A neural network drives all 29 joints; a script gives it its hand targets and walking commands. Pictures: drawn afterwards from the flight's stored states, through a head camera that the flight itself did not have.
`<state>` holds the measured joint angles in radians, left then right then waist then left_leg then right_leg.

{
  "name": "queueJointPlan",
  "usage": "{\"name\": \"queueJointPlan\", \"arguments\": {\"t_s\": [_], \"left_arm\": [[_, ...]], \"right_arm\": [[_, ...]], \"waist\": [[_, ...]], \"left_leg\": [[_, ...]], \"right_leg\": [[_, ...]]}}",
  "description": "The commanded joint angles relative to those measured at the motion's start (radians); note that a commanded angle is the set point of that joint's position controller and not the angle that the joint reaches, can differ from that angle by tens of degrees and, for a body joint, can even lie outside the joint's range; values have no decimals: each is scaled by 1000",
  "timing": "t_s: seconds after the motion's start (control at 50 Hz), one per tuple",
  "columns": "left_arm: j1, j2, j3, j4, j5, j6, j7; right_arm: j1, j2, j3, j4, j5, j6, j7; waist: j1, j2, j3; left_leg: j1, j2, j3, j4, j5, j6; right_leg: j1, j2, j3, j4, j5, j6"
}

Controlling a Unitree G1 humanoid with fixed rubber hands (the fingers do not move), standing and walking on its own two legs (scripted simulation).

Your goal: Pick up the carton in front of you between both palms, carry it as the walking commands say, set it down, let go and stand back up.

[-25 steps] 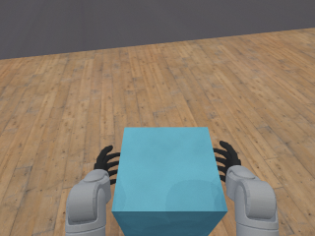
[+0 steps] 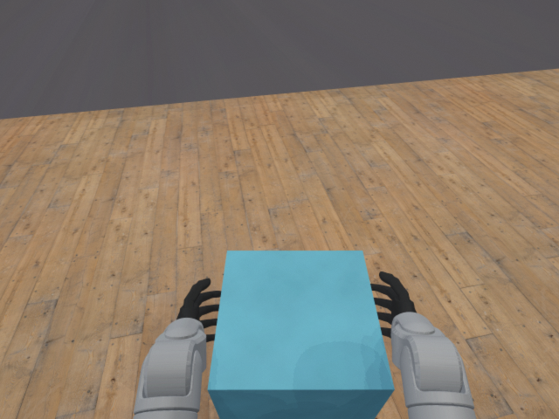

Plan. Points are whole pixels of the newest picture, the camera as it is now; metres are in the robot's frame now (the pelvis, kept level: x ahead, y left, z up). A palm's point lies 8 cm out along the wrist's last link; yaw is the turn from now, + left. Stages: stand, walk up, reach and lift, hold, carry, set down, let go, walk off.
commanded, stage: carry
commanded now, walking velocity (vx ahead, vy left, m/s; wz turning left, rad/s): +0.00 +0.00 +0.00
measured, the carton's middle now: (294, 349) +0.28 +0.00 -0.04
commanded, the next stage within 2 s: hold in 0.50 s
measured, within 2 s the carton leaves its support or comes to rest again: neither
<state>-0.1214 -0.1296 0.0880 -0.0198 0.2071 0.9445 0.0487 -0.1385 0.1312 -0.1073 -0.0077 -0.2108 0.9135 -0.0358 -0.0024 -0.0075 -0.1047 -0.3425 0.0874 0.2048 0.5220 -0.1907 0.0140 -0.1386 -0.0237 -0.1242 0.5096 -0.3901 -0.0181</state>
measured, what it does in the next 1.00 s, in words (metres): shifts its weight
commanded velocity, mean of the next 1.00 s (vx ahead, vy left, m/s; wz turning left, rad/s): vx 0.00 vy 0.00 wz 0.00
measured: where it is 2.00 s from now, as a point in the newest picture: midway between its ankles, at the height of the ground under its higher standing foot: outside the picture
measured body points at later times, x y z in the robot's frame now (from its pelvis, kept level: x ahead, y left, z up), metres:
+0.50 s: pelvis -0.02 +0.00 +0.00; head -0.04 +0.00 +0.45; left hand +0.27 +0.15 +0.03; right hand +0.28 -0.15 +0.03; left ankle +0.05 +0.11 -0.73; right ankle -0.07 -0.09 -0.73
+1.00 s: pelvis -0.05 +0.03 +0.01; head -0.08 +0.06 +0.46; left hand +0.26 +0.14 +0.03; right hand +0.23 -0.16 +0.04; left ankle +0.05 +0.13 -0.73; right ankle -0.07 -0.09 -0.73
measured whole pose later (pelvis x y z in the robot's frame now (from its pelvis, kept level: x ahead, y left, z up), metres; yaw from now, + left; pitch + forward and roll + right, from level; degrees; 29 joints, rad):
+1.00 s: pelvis -0.05 +0.03 +0.01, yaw -8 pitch -8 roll +0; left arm -0.22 -0.14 0.17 0.21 0.28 0.73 0.03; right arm -0.27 0.15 -0.22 0.31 -0.26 0.64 0.00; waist 0.00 -0.05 0.06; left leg -0.15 0.02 0.07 0.38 -0.09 0.01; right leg -0.04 0.00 0.03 0.45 -0.27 0.00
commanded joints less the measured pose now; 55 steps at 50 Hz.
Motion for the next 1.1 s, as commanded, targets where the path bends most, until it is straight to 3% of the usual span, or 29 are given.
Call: {"name": "queueJointPlan", "arguments": {"t_s": [0.0,0.1,0.2,0.36,0.48,0.5,0.52,0.54,0.56,0.58,0.6,0.66,0.74,0.88,0.96,1.08], "left_arm": [[-500,-827,-524,-48,-268,-124,-225],[-566,-857,-444,84,-211,-242,-234],[-607,-919,-448,133,-205,-313,-246],[-542,-923,-526,51,-249,-255,-245],[-550,-904,-514,45,-245,-246,-244],[-460,-915,-501,24,-246,-249,-243],[-469,-886,-501,-15,-240,-266,-237],[-470,-874,-498,-21,-233,-268,-235],[-504,-865,-520,-24,-243,-274,-239],[-510,-865,-530,-18,-240,-277,-240],[-528,-852,-535,-21,-246,-281,-242],[-512,-869,-517,15,-223,-285,-232],[-504,-894,-468,72,-187,-288,-223],[-578,-943,-457,123,-181,-286,-254],[-618,-964,-468,138,-194,-283,-275],[-643,-979,-462,158,-194,-272,-290]], "right_arm": [[-434,833,520,4,257,-93,227],[-498,860,437,137,197,-210,236],[-538,921,439,190,190,-280,250],[-463,923,512,110,231,-222,246],[-469,904,496,103,225,-212,242],[-399,925,468,143,205,-228,244],[-414,932,472,106,199,-255,235],[-374,896,438,137,169,-263,230],[-370,884,418,155,151,-270,223],[-381,885,413,142,153,-275,220],[-382,885,400,151,158,-280,212],[-460,901,446,150,189,-279,231],[-520,911,464,183,211,-279,262],[-554,933,416,265,186,-296,282],[-568,948,393,286,174,-304,288],[-593,962,367,305,165,-303,304]], "waist": [[1,2,-165],[1,6,-181],[1,11,-220],[4,9,-262],[3,5,-229],[-8,-128,-113],[-14,-110,-162],[-8,-45,-167],[-21,-60,-164],[-27,-34,-158],[-36,-48,-162],[2,-9,-152],[38,-25,-107],[10,-32,-44],[-8,-20,-58],[-7,1,-80]], "left_leg": [[175,96,-116,-53,172,4],[177,98,-122,-63,152,5],[190,97,-125,-57,186,9],[195,99,-116,-35,276,15],[180,98,-117,-44,230,12],[511,-176,-251,-45,417,21],[615,-159,-291,-39,495,26],[501,-160,-286,-61,494,11],[480,-165,-287,-77,457,1],[488,-173,-279,-83,455,-4],[492,-170,-284,-88,428,-8],[506,-192,-270,-107,336,-6],[529,-187,-265,-115,243,4],[630,-174,-258,-101,141,-7],[655,-161,-267,-114,91,-12],[649,-136,-290,-149,14,-18]], "right_leg": [[-95,-125,93,-110,244,-10],[-108,-122,98,-111,200,-17],[-98,-119,99,-94,218,-19],[-77,-120,95,-57,303,-14],[-102,-122,99,-72,266,-16],[-217,56,253,-174,563,-14],[-244,49,266,-156,619,-11],[-86,54,268,-145,651,-16],[-31,61,255,-155,606,-8],[-21,67,253,-157,620,0],[-4,76,252,-181,543,0],[-46,73,250,-181,502,11],[-128,65,250,-201,357,9],[-303,49,259,-258,90,-36],[-323,58,249,-256,59,-54],[-291,77,240,-238,56,-62]]}}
